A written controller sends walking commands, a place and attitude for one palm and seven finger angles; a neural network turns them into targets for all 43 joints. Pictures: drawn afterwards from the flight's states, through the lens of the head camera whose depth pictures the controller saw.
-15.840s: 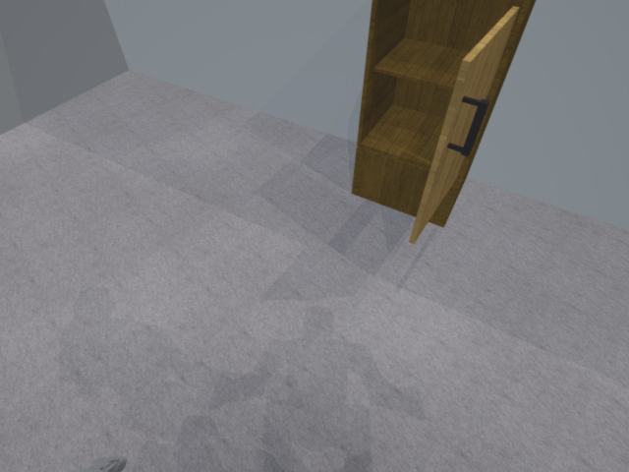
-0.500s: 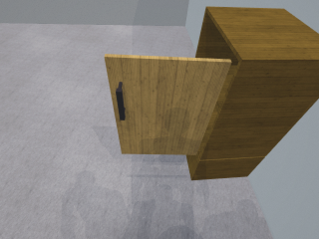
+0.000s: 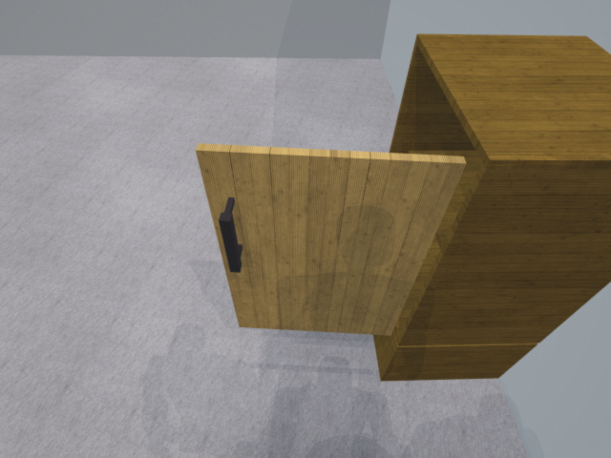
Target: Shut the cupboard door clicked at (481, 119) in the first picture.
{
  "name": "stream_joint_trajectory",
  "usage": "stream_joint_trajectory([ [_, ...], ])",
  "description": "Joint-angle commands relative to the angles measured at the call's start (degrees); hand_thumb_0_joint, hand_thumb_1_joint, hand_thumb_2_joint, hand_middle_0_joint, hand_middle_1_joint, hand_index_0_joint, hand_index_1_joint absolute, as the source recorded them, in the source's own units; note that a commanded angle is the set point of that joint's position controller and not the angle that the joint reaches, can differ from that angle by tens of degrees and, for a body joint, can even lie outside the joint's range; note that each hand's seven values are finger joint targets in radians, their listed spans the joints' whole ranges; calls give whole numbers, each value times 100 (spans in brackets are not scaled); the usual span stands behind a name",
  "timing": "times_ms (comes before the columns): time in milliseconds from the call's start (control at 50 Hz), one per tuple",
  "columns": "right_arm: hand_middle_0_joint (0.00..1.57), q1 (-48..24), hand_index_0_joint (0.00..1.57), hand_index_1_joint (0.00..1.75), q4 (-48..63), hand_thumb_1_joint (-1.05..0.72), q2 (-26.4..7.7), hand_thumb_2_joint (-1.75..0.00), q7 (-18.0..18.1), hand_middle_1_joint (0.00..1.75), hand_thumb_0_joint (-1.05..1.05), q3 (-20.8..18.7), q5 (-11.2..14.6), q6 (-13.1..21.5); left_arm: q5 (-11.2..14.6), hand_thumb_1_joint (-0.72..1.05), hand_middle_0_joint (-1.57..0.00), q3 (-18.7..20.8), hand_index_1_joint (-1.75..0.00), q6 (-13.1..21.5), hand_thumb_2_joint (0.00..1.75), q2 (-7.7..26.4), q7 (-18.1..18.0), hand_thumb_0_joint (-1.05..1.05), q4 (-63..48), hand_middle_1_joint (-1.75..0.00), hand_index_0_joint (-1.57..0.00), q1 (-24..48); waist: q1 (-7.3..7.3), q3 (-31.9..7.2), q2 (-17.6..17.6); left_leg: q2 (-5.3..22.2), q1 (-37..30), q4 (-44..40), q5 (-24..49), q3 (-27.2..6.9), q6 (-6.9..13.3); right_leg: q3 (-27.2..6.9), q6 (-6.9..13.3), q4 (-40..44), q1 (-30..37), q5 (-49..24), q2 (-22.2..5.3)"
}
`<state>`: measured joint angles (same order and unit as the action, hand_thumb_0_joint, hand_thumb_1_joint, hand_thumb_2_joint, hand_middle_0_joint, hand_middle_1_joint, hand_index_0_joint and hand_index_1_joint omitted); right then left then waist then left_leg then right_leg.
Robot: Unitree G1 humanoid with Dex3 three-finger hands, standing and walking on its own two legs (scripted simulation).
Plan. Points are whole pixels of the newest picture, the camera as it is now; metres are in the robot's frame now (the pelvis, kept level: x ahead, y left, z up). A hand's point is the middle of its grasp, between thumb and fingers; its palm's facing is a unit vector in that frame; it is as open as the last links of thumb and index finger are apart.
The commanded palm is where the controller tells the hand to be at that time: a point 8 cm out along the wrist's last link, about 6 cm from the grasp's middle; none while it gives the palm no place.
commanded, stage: come to a stop and stand still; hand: left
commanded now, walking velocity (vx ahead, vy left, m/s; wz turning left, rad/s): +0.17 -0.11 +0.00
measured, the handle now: (233, 236) +0.49 +0.16 -0.04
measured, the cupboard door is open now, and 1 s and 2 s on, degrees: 85 85 85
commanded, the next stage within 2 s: look again from close up in 1.54 s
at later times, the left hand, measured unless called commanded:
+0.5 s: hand out of the picture +0.12 +0.17 -0.17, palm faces +0.05 -0.97 -0.23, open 7.3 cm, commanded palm none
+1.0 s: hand out of the picture +0.04 +0.21 -0.18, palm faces +0.03 -0.98 -0.20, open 7.4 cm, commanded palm none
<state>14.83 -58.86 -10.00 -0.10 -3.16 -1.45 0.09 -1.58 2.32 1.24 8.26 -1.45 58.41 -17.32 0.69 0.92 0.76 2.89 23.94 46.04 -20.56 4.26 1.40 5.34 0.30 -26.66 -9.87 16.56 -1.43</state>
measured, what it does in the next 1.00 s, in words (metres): steps on the spot: left foot, then right foot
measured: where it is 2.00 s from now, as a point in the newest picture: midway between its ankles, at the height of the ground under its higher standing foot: outside the picture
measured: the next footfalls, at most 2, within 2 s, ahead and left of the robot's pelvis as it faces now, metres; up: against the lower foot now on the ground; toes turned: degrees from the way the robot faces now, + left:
left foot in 0.06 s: +0.10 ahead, +0.11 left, +0.00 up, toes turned +6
right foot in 0.32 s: +0.13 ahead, -0.13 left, +0.00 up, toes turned -5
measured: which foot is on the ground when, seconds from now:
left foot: up 0.00-0.04, down 0.06-0.34, up 0.36-0.64, down 0.66-1.00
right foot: down 0.00-0.06, up 0.08-0.30, down 0.32-0.66, up 0.68-0.94, down 0.96-1.00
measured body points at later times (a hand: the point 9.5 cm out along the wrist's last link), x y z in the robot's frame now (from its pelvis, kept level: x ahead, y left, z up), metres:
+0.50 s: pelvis +0.06 -0.01 -0.01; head +0.11 -0.02 +0.44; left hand +0.12 +0.22 -0.15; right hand +0.13 -0.26 -0.16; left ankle +0.02 +0.10 -0.67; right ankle +0.09 -0.12 -0.74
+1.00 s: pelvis +0.01 +0.03 +0.00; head +0.03 +0.04 +0.45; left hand +0.04 +0.26 -0.16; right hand +0.05 -0.20 -0.15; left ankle +0.03 +0.10 -0.74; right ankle -0.03 -0.10 -0.74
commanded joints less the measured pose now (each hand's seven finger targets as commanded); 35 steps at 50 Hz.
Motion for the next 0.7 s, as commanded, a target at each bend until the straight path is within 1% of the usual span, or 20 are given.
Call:
stream_joint_trajectory([
  [0, 20, 741, 20, 30, 95, -90, -176, -90, 14, 30, 0, 42, -1, 201, 53, 90, -20, 127, -30, 18, 90, 741, 62, 0, -164, -30, -20, -190, 220, 265, -424, -119, -1654, -1640, 750, 327, -129, -520, 574, 406, -1195, 291, -737],
  [20, 20, 1088, 20, 30, 15, -90, -547, -90, 53, 30, 0, -35, -19, 243, 59, 90, -20, 82, -30, -13, 90, 564, 98, 0, -169, -30, -20, -282, 326, 104, 423, 434, -2130, -2176, 475, -552, 53, -336, 369, -607, -1541, 433, -421],
  [40, 20, 1518, 20, 30, 8, -90, -1148, -90, 104, 30, 0, -168, -60, 270, 64, 90, -20, 31, -30, -6, 90, 292, 133, 0, -311, -30, -20, -413, 399, -155, 1607, 1731, -2548, -2945, 587, -2361, 657, 172, 43, -1972, -2261, 1170, 50],
  [60, 20, 1433, 20, 30, 71, -90, -1324, -90, 151, 30, 0, -195, -57, 223, 20, 90, -20, 32, -30, 5, 90, 405, 135, 0, -498, -30, -20, -134, 417, 36, 1306, 2265, -2287, -3212, 1188, -2947, 1170, -105, 25, -2845, -2596, 1845, 2],
  [100, 20, 823, 20, 30, 87, -90, -813, -90, 268, 30, 0, 0, -50, 232, 20, 90, -20, 38, -30, -59, 90, 375, 61, 0, -346, -30, -20, 70, 166, 235, 843, 1927, -1619, -2769, 4042, -1946, 1096, -644, -67, -3270, -2284, 1241, -373],
  [140, 20, 203, 20, 30, 178, -90, -704, -90, 318, 30, 0, 94, -18, 260, 97, 90, -20, -20, -30, -103, 90, 227, 45, 0, -159, -30, -20, -247, -82, -118, 752, 1518, -1652, -2325, 5934, -870, 872, -515, -152, -2194, -1439, 869, -359],
  [200, 20, 56, 20, 30, 197, -90, -911, -90, 333, 30, 0, -68, 50, 119, 63, 90, -20, 35, -30, -208, 90, 375, 27, 0, -172, -30, -20, -444, -73, -429, 680, 1325, -1780, -2039, 5724, -574, 689, -157, -103, -1224, -840, 19, -89],
  [240, 20, -60, 20, 30, 233, -90, -931, -90, 331, 30, 0, -144, 55, 45, 28, 90, -20, 90, -30, -224, 90, 474, 24, 0, -277, -30, -20, -520, -157, -312, 451, 1256, -1573, -1806, 5089, -566, 562, -149, -56, -768, -589, -470, -78],
  [260, 20, -171, 20, 30, 278, -90, -914, -90, 324, 30, 0, -167, 52, 9, 12, 90, -20, 127, -30, -219, 90, 525, 23, 0, -324, -30, -20, -617, -248, -328, 418, 1106, -1397, -1562, 4426, -453, 411, -234, -38, -464, -380, -1247, -175],
  [280, 20, -187, 20, 30, 327, -90, -786, -90, 316, 30, 0, -188, 63, -30, -20, 90, -20, 169, -30, -188, 90, 717, 12, 0, -358, -30, -20, -675, -263, -432, -65, 676, -1144, -1105, 3401, -202, 162, -607, 58, -282, -84, -3010, -454],
  [300, 20, -1, 20, 30, 339, -90, -555, -90, 290, 30, 0, -207, 94, -79, -60, 90, -20, 220, -30, -172, 90, 1011, -8, 0, -408, -30, -20, -573, -159, -497, -820, 77, -604, -371, 1672, 185, -94, -1226, 413, -300, 222, -4782, -1180],
  [320, 20, -14, 20, 30, 362, -90, -305, -90, 286, 30, 0, -182, 116, -150, -34, 90, -20, 252, -30, -156, 90, 1181, -19, 0, -384, -30, -20, -624, -261, -530, -1396, -411, -44, 634, -1076, 180, -246, -1693, 968, -12, 518, -6283, -1901],
  [340, 20, -106, 20, 30, 360, -90, -249, -90, 322, 30, 0, -167, 121, -233, -13, 90, -20, 229, -30, -161, 90, 1128, -62, 0, -385, -30, -20, -644, -330, -690, -1426, -387, 42, 1431, -1683, -312, -222, -1772, 1251, 61, 453, -6419, -2062],
  [400, 20, -266, 20, 30, 335, -90, -310, -90, 250, 30, 0, -151, 92, -287, -20, 90, -20, 201, -30, -166, 90, 996, -149, 0, -575, -30, -20, -32, -167, -435, -941, -310, 510, 2251, -1170, -579, -327, -1433, 1319, 47, 457, -5371, -1758],
  [520, 20, -347, 20, 30, 485, -90, -274, -90, 141, 30, 0, -77, 85, -282, -57, 90, -20, 264, -30, -225, 90, 1195, -150, 0, -733, -30, -20, 266, -215, -343, -1000, -278, -234, 428, -835, -362, -333, -1401, 1244, 327, -3, -3423, -1674],
  [560, 20, -87, 20, 30, 443, -90, -246, -90, 129, 30, 0, -54, 87, -247, -39, 90, -20, 254, -30, -254, 90, 1230, -113, 0, -755, -30, -20, 395, -96, -361, -1055, -341, -730, -616, -348, -119, -303, -1316, 1042, 295, -223, -2583, -1491],
  [600, 20, 324, 20, 30, 339, -90, -334, -90, 127, 30, 0, -43, 78, -175, 38, 90, -20, 235, -30, -295, 90, 1106, -86, 0, -788, -30, -20, 532, 90, -369, -786, -232, -1659, -2079, 723, -147, -219, -1038, 562, -67, -729, -1504, -1150],
  [640, 20, -47, 20, 30, 631, -90, -1047, -90, 124, 30, 0, -121, -3, -116, 88, 90, -20, 137, -30, -372, 90, 580, -45, 0, -892, -30, -20, 378, -64, -20, 1359, 1465, -1017, -3132, 1315, -2047, 599, -220, -118, -1291, -1292, 990, -74],
  [660, 20, -324, 20, 30, 694, -90, -975, -90, 141, 30, 0, -92, -38, -100, 48, 90, -20, 138, -30, -415, 90, 619, -69, 0, -894, -30, -20, 591, 5, 200, 1309, 1585, -368, -3379, 1242, -2349, 1001, -460, -145, -2142, -1162, 1425, -21],
  [680, 20, -487, 20, 30, 679, -90, -828, -90, 189, 30, 0, -38, -53, -82, 31, 90, -20, 157, -30, -438, 90, 648, -70, 0, -796, -30, -20, 646, -78, 344, 1086, 1396, -136, -3381, 1332, -2135, 1036, -741, -106, -2680, -1091, 1255, -37],
])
